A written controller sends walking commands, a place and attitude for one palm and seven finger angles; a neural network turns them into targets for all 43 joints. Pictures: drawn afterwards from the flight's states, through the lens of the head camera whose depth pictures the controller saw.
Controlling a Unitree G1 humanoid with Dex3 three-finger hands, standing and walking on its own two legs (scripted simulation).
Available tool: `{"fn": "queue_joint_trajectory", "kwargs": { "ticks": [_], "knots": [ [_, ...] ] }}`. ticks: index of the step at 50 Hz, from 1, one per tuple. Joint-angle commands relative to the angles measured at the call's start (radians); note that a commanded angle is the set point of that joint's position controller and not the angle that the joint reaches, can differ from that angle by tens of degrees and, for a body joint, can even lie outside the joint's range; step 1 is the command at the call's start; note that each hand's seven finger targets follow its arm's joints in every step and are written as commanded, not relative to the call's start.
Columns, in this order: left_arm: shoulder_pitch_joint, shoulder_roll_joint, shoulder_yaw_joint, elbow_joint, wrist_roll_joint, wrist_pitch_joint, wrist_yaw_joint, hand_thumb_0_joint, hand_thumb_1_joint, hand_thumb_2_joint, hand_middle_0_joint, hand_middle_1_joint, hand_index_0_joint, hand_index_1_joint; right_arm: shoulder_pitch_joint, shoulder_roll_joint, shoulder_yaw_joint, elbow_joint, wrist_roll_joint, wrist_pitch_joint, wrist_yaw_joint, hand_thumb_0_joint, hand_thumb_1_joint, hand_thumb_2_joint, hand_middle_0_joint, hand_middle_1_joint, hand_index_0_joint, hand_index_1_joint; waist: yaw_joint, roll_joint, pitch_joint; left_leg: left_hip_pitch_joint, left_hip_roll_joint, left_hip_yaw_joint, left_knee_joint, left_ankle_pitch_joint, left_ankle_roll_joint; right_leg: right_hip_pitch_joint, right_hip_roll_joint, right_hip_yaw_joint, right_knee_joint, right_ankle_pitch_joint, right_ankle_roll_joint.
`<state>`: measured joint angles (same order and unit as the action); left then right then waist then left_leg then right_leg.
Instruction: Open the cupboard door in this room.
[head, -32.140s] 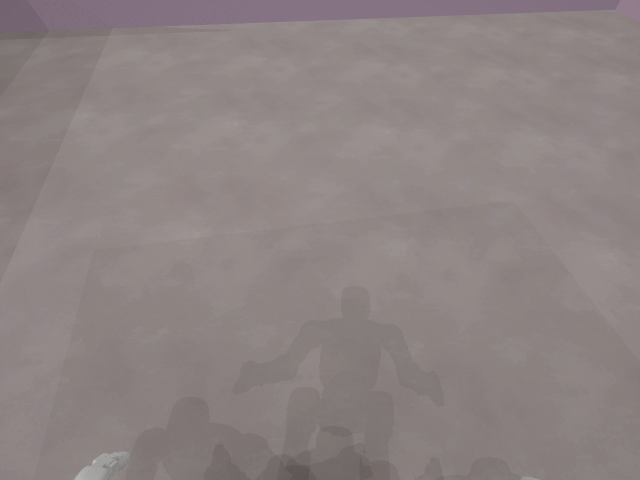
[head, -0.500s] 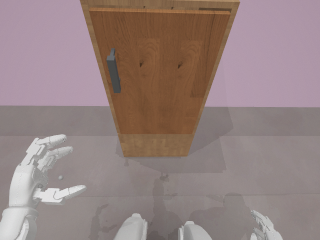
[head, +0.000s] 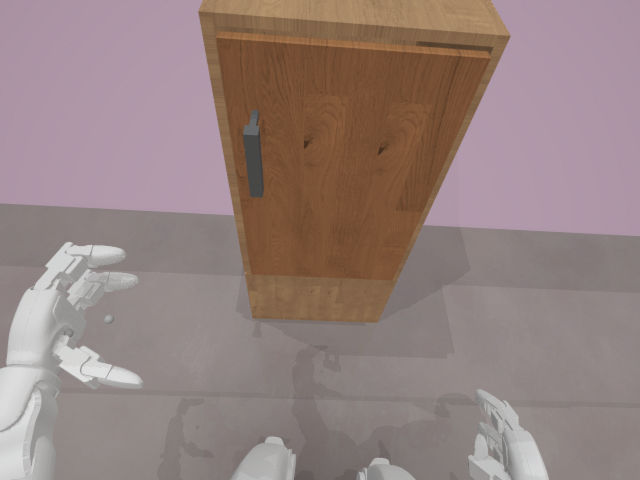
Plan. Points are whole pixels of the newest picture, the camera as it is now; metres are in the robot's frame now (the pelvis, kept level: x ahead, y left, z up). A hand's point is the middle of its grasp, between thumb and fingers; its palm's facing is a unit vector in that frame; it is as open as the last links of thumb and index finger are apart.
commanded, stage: raise the hand with hooked fingers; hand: left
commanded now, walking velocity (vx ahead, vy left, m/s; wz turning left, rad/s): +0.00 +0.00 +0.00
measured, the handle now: (255, 155) +0.57 +0.15 +0.04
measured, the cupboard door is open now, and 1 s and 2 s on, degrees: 0 0 0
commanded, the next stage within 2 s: move the hooked fingers beside the handle in 0.60 s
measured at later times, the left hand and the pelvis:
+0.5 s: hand (127, 299) +0.30 +0.25 +0.05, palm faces +0.08 -1.00 -0.03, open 14.0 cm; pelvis +0.00 -0.02 +0.00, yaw -1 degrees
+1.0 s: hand (161, 273) +0.33 +0.22 +0.06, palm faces +0.04 -1.00 -0.02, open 14.0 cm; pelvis +0.00 -0.02 +0.00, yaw -1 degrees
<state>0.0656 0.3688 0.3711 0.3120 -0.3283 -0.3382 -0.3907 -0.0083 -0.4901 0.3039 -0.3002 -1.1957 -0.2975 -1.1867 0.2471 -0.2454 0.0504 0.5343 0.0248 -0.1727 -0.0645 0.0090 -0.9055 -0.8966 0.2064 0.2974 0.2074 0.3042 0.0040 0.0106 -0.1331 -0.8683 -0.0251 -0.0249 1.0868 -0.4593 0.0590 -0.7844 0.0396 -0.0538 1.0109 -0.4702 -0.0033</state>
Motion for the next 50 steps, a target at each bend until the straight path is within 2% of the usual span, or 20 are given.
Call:
{"fn": "queue_joint_trajectory", "kwargs": {
  "ticks": [1, 2, 5, 6, 8, 13, 15, 16, 22, 28, 29, 33, 35, 37, 40, 41, 44, 48, 49, 50],
  "knots": [
    [-0.224, 0.236, 0.107, -0.154, -0.029, -0.088, -0.002, 0.000, -0.500, 0.300, -0.300, -1.200, -0.300, -1.200, 0.002, -0.177, -0.075, -0.109, 0.005, -0.042, -0.016, 0.000, -0.900, -0.900, 0.200, 0.300, 0.200, 0.300, -0.011, 0.144, -0.232, 0.309, 0.043, -0.100, -0.221, 0.230, -0.090, -0.004, 0.014, -0.019, -0.098, 0.119, -0.044],
    [-0.231, 0.237, 0.103, -0.136, -0.028, -0.081, -0.012, 0.000, -0.500, 0.300, -0.300, -1.200, -0.300, -1.200, 0.003, -0.179, -0.075, -0.107, 0.006, -0.041, -0.014, 0.000, -0.900, -0.900, 0.200, 0.300, 0.200, 0.300, -0.014, 0.154, -0.236, 0.305, 0.041, -0.095, -0.220, 0.219, -0.086, 0.001, 0.012, -0.017, -0.104, 0.117, -0.043],
    [-0.240, 0.250, 0.097, -0.068, -0.032, -0.040, -0.056, 0.000, -0.500, 0.300, -0.300, -1.200, -0.300, -1.200, 0.018, -0.191, -0.079, -0.110, 0.013, -0.032, -0.018, 0.000, -0.900, -0.900, 0.200, 0.300, 0.200, 0.300, -0.018, 0.114, -0.239, 0.285, 0.039, -0.082, -0.221, 0.215, -0.073, 0.028, 0.013, -0.011, -0.123, 0.128, -0.041],
    [-0.231, 0.236, 0.087, -0.061, -0.038, -0.028, -0.068, 0.000, -0.500, 0.300, -0.300, -1.200, -0.300, -1.200, 0.020, -0.192, -0.079, -0.115, 0.016, -0.030, -0.018, 0.000, -0.900, -0.900, 0.200, 0.300, 0.200, 0.300, -0.016, 0.089, -0.246, 0.282, 0.037, -0.080, -0.223, 0.218, -0.067, 0.045, 0.014, -0.011, -0.129, 0.135, -0.040],
    [-0.216, 0.233, 0.087, -0.069, -0.051, -0.017, -0.085, 0.000, -0.500, 0.300, -0.300, -1.200, -0.300, -1.200, 0.021, -0.193, -0.081, -0.127, 0.017, -0.033, -0.017, 0.000, -0.900, -0.900, 0.200, 0.300, 0.200, 0.300, -0.007, 0.086, -0.259, 0.278, 0.033, -0.070, -0.213, 0.244, -0.060, 0.066, 0.016, -0.007, -0.130, 0.156, -0.043],
    [-0.228, 0.288, 0.153, -0.112, -0.053, -0.061, -0.046, 0.000, -0.500, 0.300, -0.300, -1.200, -0.300, -1.200, 0.023, -0.187, -0.085, -0.123, 0.007, -0.029, -0.007, 0.000, -0.900, -0.900, 0.200, 0.300, 0.200, 0.300, 0.003, 0.080, -0.257, 0.253, 0.031, -0.056, -0.194, 0.284, -0.056, 0.081, 0.017, 0.002, -0.116, 0.191, -0.043],
    [-0.238, 0.286, 0.159, -0.123, -0.046, -0.086, -0.025, 0.000, -0.500, 0.300, -0.300, -1.200, -0.300, -1.200, 0.022, -0.179, -0.085, -0.117, 0.004, -0.027, -0.002, 0.000, -0.900, -0.900, 0.200, 0.300, 0.200, 0.300, 0.001, 0.103, -0.264, 0.261, 0.032, -0.049, -0.191, 0.286, -0.057, 0.078, 0.013, 0.008, -0.112, 0.194, -0.039],
    [-0.241, 0.279, 0.158, -0.120, -0.046, -0.097, -0.016, 0.000, -0.500, 0.300, -0.300, -1.200, -0.300, -1.200, 0.021, -0.177, -0.084, -0.116, 0.004, -0.025, 0.000, 0.000, -0.900, -0.900, 0.200, 0.300, 0.200, 0.300, 0.001, 0.093, -0.265, 0.248, 0.030, -0.047, -0.190, 0.270, -0.054, 0.085, 0.012, 0.010, -0.111, 0.186, -0.037],
    [-0.223, 0.251, 0.116, -0.106, -0.040, -0.088, -0.034, 0.000, -0.500, 0.300, -0.300, -1.200, -0.300, -1.200, 0.018, -0.178, -0.087, -0.116, 0.013, -0.016, -0.003, 0.000, -0.900, -0.900, 0.200, 0.300, 0.200, 0.300, -0.014, 0.095, -0.270, 0.229, 0.028, -0.028, -0.183, 0.239, -0.038, 0.111, 0.008, 0.029, -0.130, 0.192, -0.030],
    [-0.245, 0.277, 0.139, -0.093, -0.048, -0.076, -0.035, 0.000, -0.500, 0.300, -0.300, -1.200, -0.300, -1.200, 0.011, -0.176, -0.080, -0.120, 0.014, -0.010, -0.008, 0.000, -0.900, -0.900, 0.200, 0.300, 0.200, 0.300, -0.012, 0.071, -0.236, 0.190, 0.027, -0.025, -0.180, 0.203, -0.032, 0.121, 0.011, 0.042, -0.140, 0.170, -0.031],
    [-0.254, 0.276, 0.143, -0.102, -0.047, -0.081, -0.031, 0.000, -0.500, 0.300, -0.300, -1.200, -0.300, -1.200, 0.005, -0.171, -0.078, -0.121, 0.014, -0.011, -0.008, 0.000, -0.900, -0.900, 0.200, 0.300, 0.200, 0.300, -0.009, 0.089, -0.249, 0.193, 0.024, -0.023, -0.179, 0.208, -0.031, 0.129, 0.008, 0.046, -0.138, 0.177, -0.030],
    [-0.255, 0.254, 0.133, -0.065, -0.051, -0.093, -0.029, 0.000, -0.500, 0.300, -0.300, -1.200, -0.300, -1.200, 0.008, -0.170, -0.077, -0.121, 0.012, -0.010, -0.009, 0.000, -0.900, -0.900, 0.200, 0.300, 0.200, 0.300, -0.018, 0.046, -0.225, 0.167, 0.024, -0.021, -0.169, 0.184, -0.028, 0.120, 0.010, 0.051, -0.139, 0.159, -0.027],
    [-0.259, 0.235, 0.111, -0.045, -0.046, -0.089, -0.039, 0.000, -0.500, 0.300, -0.300, -1.200, -0.300, -1.200, 0.003, -0.170, -0.076, -0.117, 0.016, -0.009, -0.009, 0.000, -0.900, -0.900, 0.200, 0.300, 0.200, 0.300, -0.021, 0.052, -0.217, 0.153, 0.023, -0.018, -0.169, 0.159, -0.029, 0.114, 0.003, 0.058, -0.147, 0.135, -0.025],
    [-0.342, 0.222, 0.073, -0.035, -0.032, -0.083, -0.043, 0.000, -0.500, 0.300, -0.300, -1.200, -0.300, -1.200, 0.004, -0.174, -0.074, -0.111, 0.017, -0.011, -0.014, 0.000, -0.900, -0.900, 0.200, 0.300, 0.200, 0.300, -0.041, 0.059, -0.205, 0.160, 0.027, -0.024, -0.168, 0.133, -0.027, 0.078, 0.003, 0.052, -0.145, 0.110, -0.023],
    [-0.424, 0.250, 0.080, -0.040, -0.021, -0.087, -0.037, 0.000, -0.500, 0.300, -0.300, -1.200, -0.300, -1.200, 0.011, -0.177, -0.075, -0.100, 0.016, -0.016, -0.022, 0.000, -0.900, -0.900, 0.200, 0.300, 0.200, 0.300, -0.040, 0.081, -0.249, 0.181, 0.028, -0.030, -0.161, 0.134, -0.027, 0.076, 0.002, 0.060, -0.137, 0.105, -0.027],
    [-0.442, 0.234, 0.060, -0.037, -0.014, -0.088, -0.034, 0.000, -0.500, 0.300, -0.300, -1.200, -0.300, -1.200, 0.012, -0.175, -0.075, -0.099, 0.017, -0.017, -0.023, 0.000, -0.900, -0.900, 0.200, 0.300, 0.200, 0.300, -0.047, 0.083, -0.251, 0.191, 0.029, -0.032, -0.162, 0.132, -0.027, 0.061, 0.003, 0.055, -0.135, 0.102, -0.026],
    [-0.488, 0.254, 0.067, -0.036, -0.003, -0.094, -0.013, 0.000, -0.500, 0.300, -0.300, -1.200, -0.300, -1.200, 0.013, -0.175, -0.073, -0.088, 0.014, -0.018, -0.025, 0.000, -0.900, -0.900, 0.200, 0.300, 0.200, 0.300, -0.038, 0.100, -0.273, 0.206, 0.031, -0.037, -0.163, 0.148, -0.031, 0.062, 0.002, 0.052, -0.125, 0.115, -0.029],
    [-0.426, 0.283, 0.108, 0.007, 0.006, -0.087, 0.017, 0.000, -0.500, 0.300, -0.300, -1.200, -0.300, -1.200, 0.027, -0.175, -0.075, -0.091, 0.012, -0.005, -0.016, 0.000, -0.900, -0.900, 0.200, 0.300, 0.200, 0.300, -0.009, 0.089, -0.313, 0.214, 0.031, -0.034, -0.167, 0.216, -0.036, 0.104, 0.005, 0.043, -0.107, 0.180, -0.034],
    [-0.440, 0.263, 0.089, 0.012, 0.013, -0.081, 0.021, 0.000, -0.500, 0.300, -0.300, -1.200, -0.300, -1.200, 0.022, -0.170, -0.072, -0.092, 0.012, 0.000, -0.012, 0.000, -0.900, -0.900, 0.200, 0.300, 0.200, 0.300, -0.014, 0.096, -0.314, 0.213, 0.031, -0.032, -0.168, 0.228, -0.038, 0.101, 0.002, 0.041, -0.102, 0.197, -0.030],
    [-0.446, 0.266, 0.098, 0.038, 0.012, -0.072, 0.029, 0.000, -0.500, 0.300, -0.300, -1.200, -0.300, -1.200, 0.026, -0.169, -0.074, -0.091, 0.012, 0.006, -0.010, 0.000, -0.900, -0.900, 0.200, 0.300, 0.200, 0.300, -0.016, 0.070, -0.297, 0.191, 0.029, -0.026, -0.167, 0.213, -0.035, 0.106, 0.002, 0.045, -0.110, 0.193, -0.025]
  ]
}}
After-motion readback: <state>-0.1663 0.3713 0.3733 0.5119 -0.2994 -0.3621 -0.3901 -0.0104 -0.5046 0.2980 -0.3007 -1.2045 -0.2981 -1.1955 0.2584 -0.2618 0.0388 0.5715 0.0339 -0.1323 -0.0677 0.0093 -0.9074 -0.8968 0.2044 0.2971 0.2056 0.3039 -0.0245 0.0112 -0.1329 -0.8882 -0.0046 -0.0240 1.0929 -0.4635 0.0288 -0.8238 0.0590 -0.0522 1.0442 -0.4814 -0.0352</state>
